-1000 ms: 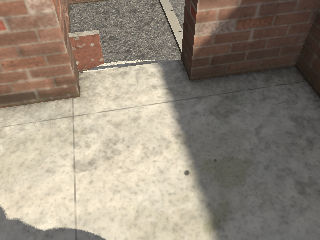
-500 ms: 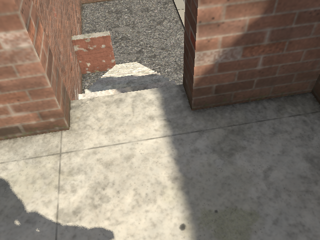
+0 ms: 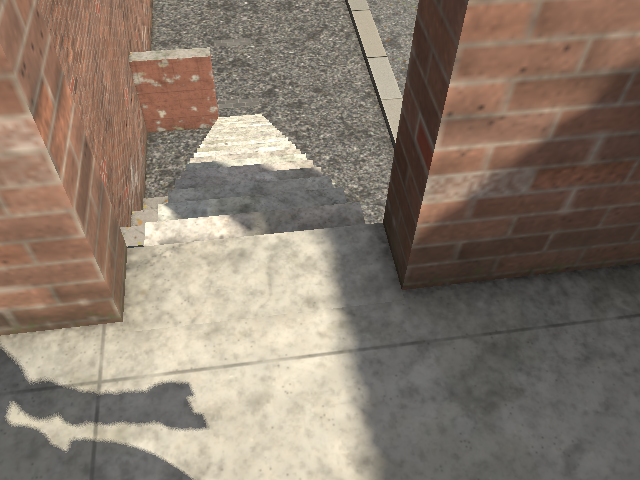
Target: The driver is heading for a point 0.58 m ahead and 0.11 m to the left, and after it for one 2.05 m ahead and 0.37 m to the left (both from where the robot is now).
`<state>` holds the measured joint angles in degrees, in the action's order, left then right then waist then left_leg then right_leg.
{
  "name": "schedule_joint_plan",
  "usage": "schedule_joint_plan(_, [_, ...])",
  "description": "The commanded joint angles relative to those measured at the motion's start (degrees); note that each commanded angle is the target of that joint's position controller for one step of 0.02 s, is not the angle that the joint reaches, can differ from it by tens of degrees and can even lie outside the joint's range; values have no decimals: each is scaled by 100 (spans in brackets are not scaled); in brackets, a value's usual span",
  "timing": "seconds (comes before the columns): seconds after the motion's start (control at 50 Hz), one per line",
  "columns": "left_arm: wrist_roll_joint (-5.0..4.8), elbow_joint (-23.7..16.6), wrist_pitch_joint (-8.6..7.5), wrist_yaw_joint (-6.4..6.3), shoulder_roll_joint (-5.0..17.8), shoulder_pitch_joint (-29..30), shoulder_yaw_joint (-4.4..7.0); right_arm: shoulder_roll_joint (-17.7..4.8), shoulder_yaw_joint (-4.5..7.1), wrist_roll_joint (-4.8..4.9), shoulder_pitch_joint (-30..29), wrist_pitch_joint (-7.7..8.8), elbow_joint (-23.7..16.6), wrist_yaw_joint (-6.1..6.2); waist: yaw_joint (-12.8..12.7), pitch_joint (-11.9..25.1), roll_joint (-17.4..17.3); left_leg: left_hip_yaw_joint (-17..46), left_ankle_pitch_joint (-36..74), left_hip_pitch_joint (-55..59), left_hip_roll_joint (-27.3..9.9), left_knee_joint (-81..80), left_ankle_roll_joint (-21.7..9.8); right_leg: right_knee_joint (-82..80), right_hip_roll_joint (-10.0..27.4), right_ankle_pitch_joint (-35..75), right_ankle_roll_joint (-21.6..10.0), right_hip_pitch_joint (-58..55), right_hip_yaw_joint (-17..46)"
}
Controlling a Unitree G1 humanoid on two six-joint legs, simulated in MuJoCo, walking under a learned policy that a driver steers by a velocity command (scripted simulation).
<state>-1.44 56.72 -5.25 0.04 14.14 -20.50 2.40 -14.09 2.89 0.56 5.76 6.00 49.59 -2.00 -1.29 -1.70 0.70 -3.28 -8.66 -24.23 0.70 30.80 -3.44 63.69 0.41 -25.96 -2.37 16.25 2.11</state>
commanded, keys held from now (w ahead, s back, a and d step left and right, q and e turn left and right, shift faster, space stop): w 0.44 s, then w+q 0.56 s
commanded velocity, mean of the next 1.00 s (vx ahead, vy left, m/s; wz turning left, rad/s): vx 0.37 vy -0.03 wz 0.21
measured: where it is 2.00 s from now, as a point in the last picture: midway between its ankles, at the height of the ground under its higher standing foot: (317, 406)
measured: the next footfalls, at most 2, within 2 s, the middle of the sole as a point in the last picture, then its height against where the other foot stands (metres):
right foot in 0.46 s outside the picture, level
left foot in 0.90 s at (287, 405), level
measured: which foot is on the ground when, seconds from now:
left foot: down 0.00-0.48, up 0.50-0.88, down 0.90-1.00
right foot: up 0.00-0.44, down 0.46-0.92, up 0.94-1.00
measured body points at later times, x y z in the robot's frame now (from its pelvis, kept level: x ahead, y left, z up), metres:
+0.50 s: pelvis +0.28 -0.04 -0.01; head +0.32 -0.05 +0.44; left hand +0.48 +0.20 -0.10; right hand +0.25 -0.31 -0.15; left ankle +0.09 +0.09 -0.71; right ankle +0.40 -0.15 -0.73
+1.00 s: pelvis +0.49 -0.04 +0.00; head +0.50 -0.03 +0.45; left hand +0.55 +0.24 -0.13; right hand +0.64 -0.28 -0.12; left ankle +0.58 +0.09 -0.73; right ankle +0.42 -0.18 -0.66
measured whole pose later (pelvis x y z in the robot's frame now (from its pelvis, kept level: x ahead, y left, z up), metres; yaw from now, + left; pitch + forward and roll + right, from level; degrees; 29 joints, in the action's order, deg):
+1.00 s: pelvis +0.49 -0.04 +0.00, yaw +15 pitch +3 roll -1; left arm 2.3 51.3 -1.7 -0.3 14.2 -9.8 2.5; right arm -14.8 2.5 -2.0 11.6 9.4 52.3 0.5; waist 4.3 1.2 -0.7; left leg -0.5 -4.2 -28.6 0.5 29.2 -3.3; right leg 62.4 -1.0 -33.3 2.6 22.2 -1.3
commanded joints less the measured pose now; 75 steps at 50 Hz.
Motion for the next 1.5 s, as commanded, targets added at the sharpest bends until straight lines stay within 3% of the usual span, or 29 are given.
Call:
schedule_joint_plan(0.02, [15, -522, -155, -62, 681, 344, 197, -537, 112, -68, 523, 32, -66, 0, 242, 463, -396, 2132, 214, 1935, -1574, -1820, -954, 632, 694, 853, -110, 2178, 203])
schedule_joint_plan(0.38, [13, -1450, -59, 190, 422, 2546, 129, -940, 166, 18, 1671, -140, 598, 264, 503, -362, -495, 766, 1321, 2828, -1503, -2059, -709, -3333, 518, 2601, 3, 2384, -130])
schedule_joint_plan(0.46, [24, -1038, -144, 171, 958, 907, 387, -999, 197, -21, 1374, -250, 489, 301, -320, 621, -485, 513, 3360, 2616, -1140, -150, -363, -3718, 32, 2080, -353, -101, -493])
schedule_joint_plan(0.48, [83, -776, -131, 94, 1374, -314, 509, -786, 87, -109, 1286, -255, 324, 286, -790, 1530, -4, 357, 2303, 1290, -783, 1618, -201, -3459, 885, 2061, -685, -2158, 432])
schedule_joint_plan(0.5, [186, -603, -73, 77, 1821, -805, 599, 16, -134, -41, 1856, -102, 228, 205, -474, 2287, 1713, 343, -1543, -1195, 353, 3718, 151, -4109, 2284, 866, -1567, -4176, 3243])
schedule_joint_plan(0.52, [194, -648, -76, 37, 1177, -752, 427, -514, -25, 174, 1538, 48, 361, 147, -680, 2291, 1272, 1265, -2496, -1836, 185, 4521, 40, -4566, 2317, 473, -1463, -4096, 3804])
schedule_joint_plan(0.6, [289, -854, -103, -7, 550, 723, 174, -721, 113, 130, 753, -30, 122, 141, -8, 583, 318, 1005, -866, -1279, -836, 3955, -1, -5222, 1671, 1847, -866, -1236, 1213])
schedule_joint_plan(0.62, [574, -743, -196, -158, -270, 445, -79, 228, -184, -748, 1351, -48, 336, -45, 287, 424, 567, 1194, -639, -1057, -825, 3836, -104, -5411, 1654, 2100, -1084, -732, 995])
schedule_joint_plan(0.76, [654, -730, -323, 77, 286, 317, 18, -211, -53, -371, 823, -41, 177, -284, 449, 290, 224, 649, 756, -1374, -750, 2418, 371, -5389, 1427, 4980, -1214, -754, -937])
schedule_joint_plan(0.8, [287, -778, -65, -143, 1001, 706, 241, -366, 22, -272, 514, 318, -62, -309, 653, 424, 225, -265, 417, -298, -363, 1315, 494, -4958, 843, 4941, -1025, -339, -1518])
schedule_joint_plan(0.84, [501, -692, 190, -129, 1094, 683, 287, -394, 15, -51, 769, 469, 227, -362, 673, 126, 219, -445, 1903, 501, -164, 433, 571, -4462, 838, 3917, -1007, 55, -1550])
schedule_joint_plan(0.88, [556, -565, 200, -26, 753, 953, 218, -632, 125, 8, 861, 552, 129, -244, 910, 32, 317, -179, 1654, 1092, 34, 264, 311, -4050, 1071, 2872, -844, 369, -1256])
schedule_joint_plan(0.9, [371, -499, 169, 17, 531, 890, 191, -965, 227, -78, 1200, 607, 230, -66, 1017, 335, -191, 95, 2332, 1392, -71, -347, -44, -3194, 769, 2668, -524, 69, -1393])
schedule_joint_plan(0.92, [326, -606, 189, 38, -76, 164, 24, -1762, 355, -154, 1703, 569, 239, 188, 743, 1630, -1682, 2163, 5838, 2801, -1776, -732, -1568, -1385, -32, 354, 215, 384, -1707])
schedule_joint_plan(0.94, [356, -767, 234, 13, -267, -52, -102, -1785, 267, -265, 2213, 446, 282, 294, 693, 2902, -1701, 4260, 5463, 4109, -2902, -979, -2838, -198, -464, -1877, 576, 1408, -519])
schedule_joint_plan(0.96, [265, -1004, 293, 48, 85, 857, -47, -1485, 265, -456, 2122, 388, 344, 383, 1016, 2218, -1099, 3943, 2938, 3547, -2527, -1146, -2289, 734, -203, -1535, 629, 2291, 383])
schedule_joint_plan(0.98, [312, -1097, 348, -42, 479, 1297, 85, -1325, 313, -283, 1653, 315, 263, 457, 1022, 1559, -928, 3336, 1161, 2548, -1934, -1334, -1617, 1451, -58, -1100, 622, 2537, 512])
schedule_joint_plan(1.04, [527, -672, 358, -330, 756, 144, 198, -769, 152, -190, 462, 145, -302, 341, -39, 505, -636, 2362, -52, -473, -1300, -2038, -1155, 782, 275, -363, 579, 961, 316])
schedule_joint_plan(1.06, [-563, -663, 687, -255, 230, 384, 104, -906, 251, -16, 518, -421, -69, 211, 25, 616, -543, 1979, 884, 523, -911, -1342, -920, -451, -46, 219, 384, 1540, 134])
schedule_joint_plan(1.08, [-571, -623, 822, -244, 108, 449, -5, -955, 299, -14, 671, -679, -198, 163, 139, 756, -414, 1851, 1638, 357, -855, -1228, -913, -1041, -190, 236, 438, 1243, 9])
schedule_joint_plan(1.16, [-200, -393, 981, -30, 428, 377, 90, -1115, 416, -13, 522, -1022, -473, 13, 112, 929, -1209, 2513, -18, 125, -1026, -1620, -757, -2464, -352, 670, 633, 189, -41])
schedule_joint_plan(1.18, [425, -201, 687, 59, 802, -522, 191, -1080, 402, -333, 403, -438, -989, 35, -44, 910, -456, 2713, -1818, -902, -1305, -2049, -904, -2547, -245, 548, 562, -676, -414])
schedule_joint_plan(1.2, [431, -50, 529, 33, 744, -726, 243, -1122, 429, -385, 259, -211, -907, 122, -231, 714, -518, 2758, -2325, -1742, -1038, -1938, -654, -2566, -140, 776, 371, -1527, -350])
schedule_joint_plan(1.24, [496, -22, 301, -4, 721, -1028, 246, -274, 150, -258, 332, -18, -1003, 276, -492, 747, 369, 1663, -2403, -2372, 205, 63, 3, -4264, 973, 284, -997, -1965, 1181])
schedule_joint_plan(1.26, [770, -208, 96, 67, 748, -288, 98, -75, 82, -361, 141, -26, -1379, 352, -205, -168, 1214, 1642, -2072, -3634, 936, 1160, 702, -5337, 2397, 123, -2231, -1079, 3830])
schedule_joint_plan(1.32, [270, -987, -68, 274, 834, 1989, 176, -983, 427, -282, 1010, -177, -890, 444, 551, 527, 575, 1915, -754, -2225, 677, 3590, 806, -5193, 1404, -22, -1254, -76, 2227])
schedule_joint_plan(1.4, [73, -937, -235, 418, 196, 1977, -77, -602, 350, -282, 1761, -256, -459, 133, 677, 298, 68, 1572, -272, -806, 270, 3933, 979, -4797, 815, 1142, -678, 690, 845])
schedule_joint_plan(1.42, [271, -479, -321, 193, 965, 595, 218, -542, 279, -433, 1556, -368, -642, 59, 58, 274, 812, 1063, -315, -1970, 426, 4434, 935, -5409, 1477, -1014, -1039, -124, 1767])
schedule_joint_plan(1.5, [358, -72, -347, 125, 304, -663, -21, -340, 224, -267, 340, -297, -1075, 380, -680, 103, 490, 1944, 191, -3664, 379, 3114, 573, -5268, 1616, -189, -1268, -2795, 2186])
Keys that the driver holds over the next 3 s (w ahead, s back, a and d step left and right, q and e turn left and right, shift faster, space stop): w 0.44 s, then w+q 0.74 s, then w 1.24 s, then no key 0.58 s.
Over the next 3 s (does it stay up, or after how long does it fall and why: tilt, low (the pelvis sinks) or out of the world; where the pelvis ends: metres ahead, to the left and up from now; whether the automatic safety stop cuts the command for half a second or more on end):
stays up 0.69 0.11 0.00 its command is cut before an obstacle after 0.6 s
